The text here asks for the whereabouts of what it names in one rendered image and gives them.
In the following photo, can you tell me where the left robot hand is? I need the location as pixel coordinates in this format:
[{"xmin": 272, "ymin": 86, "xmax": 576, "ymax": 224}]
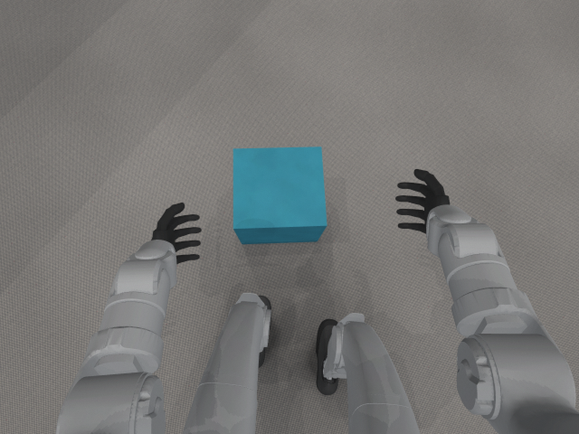
[{"xmin": 152, "ymin": 203, "xmax": 202, "ymax": 265}]

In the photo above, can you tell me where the right robot hand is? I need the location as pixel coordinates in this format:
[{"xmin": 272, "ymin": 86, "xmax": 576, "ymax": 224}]
[{"xmin": 395, "ymin": 169, "xmax": 450, "ymax": 233}]

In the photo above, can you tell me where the robot right forearm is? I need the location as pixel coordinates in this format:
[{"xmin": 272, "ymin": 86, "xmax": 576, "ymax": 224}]
[{"xmin": 426, "ymin": 204, "xmax": 576, "ymax": 406}]

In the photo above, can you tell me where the robot right thigh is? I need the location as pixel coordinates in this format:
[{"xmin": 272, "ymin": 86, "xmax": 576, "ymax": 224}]
[{"xmin": 331, "ymin": 321, "xmax": 420, "ymax": 434}]

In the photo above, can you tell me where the robot left foot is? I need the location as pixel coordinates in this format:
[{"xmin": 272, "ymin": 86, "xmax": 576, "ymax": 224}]
[{"xmin": 259, "ymin": 296, "xmax": 271, "ymax": 368}]

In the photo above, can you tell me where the carton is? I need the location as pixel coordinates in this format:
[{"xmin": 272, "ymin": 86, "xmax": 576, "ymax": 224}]
[{"xmin": 233, "ymin": 146, "xmax": 327, "ymax": 244}]

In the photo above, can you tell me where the left robot upper arm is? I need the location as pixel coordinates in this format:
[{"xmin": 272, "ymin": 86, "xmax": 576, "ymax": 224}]
[{"xmin": 59, "ymin": 372, "xmax": 166, "ymax": 434}]

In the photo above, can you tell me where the robot left forearm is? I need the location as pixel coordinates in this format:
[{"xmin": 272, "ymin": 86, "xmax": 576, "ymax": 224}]
[{"xmin": 55, "ymin": 240, "xmax": 177, "ymax": 434}]

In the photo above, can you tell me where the right robot upper arm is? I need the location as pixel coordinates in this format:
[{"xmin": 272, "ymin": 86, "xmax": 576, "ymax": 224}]
[{"xmin": 457, "ymin": 334, "xmax": 579, "ymax": 434}]

